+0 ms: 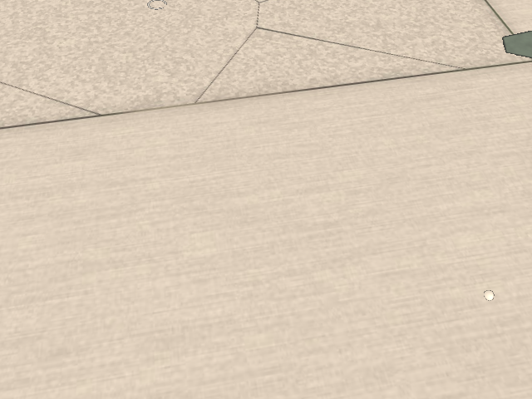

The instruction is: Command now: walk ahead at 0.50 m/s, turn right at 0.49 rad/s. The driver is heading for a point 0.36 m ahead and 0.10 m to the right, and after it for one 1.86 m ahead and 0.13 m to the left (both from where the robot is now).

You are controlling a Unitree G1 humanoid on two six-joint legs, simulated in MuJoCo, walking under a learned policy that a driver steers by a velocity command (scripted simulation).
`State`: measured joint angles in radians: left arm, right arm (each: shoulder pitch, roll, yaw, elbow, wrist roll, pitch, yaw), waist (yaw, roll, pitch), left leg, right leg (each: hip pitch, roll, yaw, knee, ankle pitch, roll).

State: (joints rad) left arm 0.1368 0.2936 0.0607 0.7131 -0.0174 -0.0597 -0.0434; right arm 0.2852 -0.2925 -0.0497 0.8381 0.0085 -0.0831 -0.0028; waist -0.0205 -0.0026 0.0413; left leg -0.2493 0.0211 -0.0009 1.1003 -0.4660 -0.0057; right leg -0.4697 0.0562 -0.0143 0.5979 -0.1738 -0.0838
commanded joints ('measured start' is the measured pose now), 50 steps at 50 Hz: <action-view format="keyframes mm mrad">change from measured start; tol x16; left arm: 1 161 148 45 -33 5 -5 15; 19 174 98 42 -71 2 41 74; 21 396 62 17 -98 2 33 69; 50 33 125 57 -132 21 79 108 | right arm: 1 -87 -129 -22 -127 -2 -66 6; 14 -323 -80 -15 -214 -6 -35 16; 21 21 -232 -70 -156 -31 -21 9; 27 -201 -104 -33 -184 -39 31 -7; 50 -100 -130 -45 -106 -4 97 20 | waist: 1 76 -10 -144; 18 13 -122 -96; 21 23 375 -466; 26 39 126 -107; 37 64 107 -135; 40 -25 -230 -161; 50 27 -29 -84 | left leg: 1 -515 62 -82 116 97 17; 12 -250 -5 -49 -512 558 -66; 17 -168 -46 -77 -643 461 -13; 19 108 55 -114 -682 655 57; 20 412 290 -325 -599 1005 154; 21 590 483 -659 -624 934 316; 26 48 250 -210 -775 625 209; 33 6 227 -73 -797 754 248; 40 -114 11 14 -577 52 -5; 50 -119 31 -34 -492 486 65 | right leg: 1 526 -284 483 -300 59 -212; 6 240 -205 321 -380 273 -212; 14 243 -161 331 -300 133 -121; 19 264 -70 356 88 238 1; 21 -159 65 183 637 -571 102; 23 -245 -38 159 755 -415 144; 37 376 -59 21 -185 74 90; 39 499 -311 239 -186 365 -2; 42 287 -257 189 -245 -47 -29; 50 253 -251 47 -64 96 11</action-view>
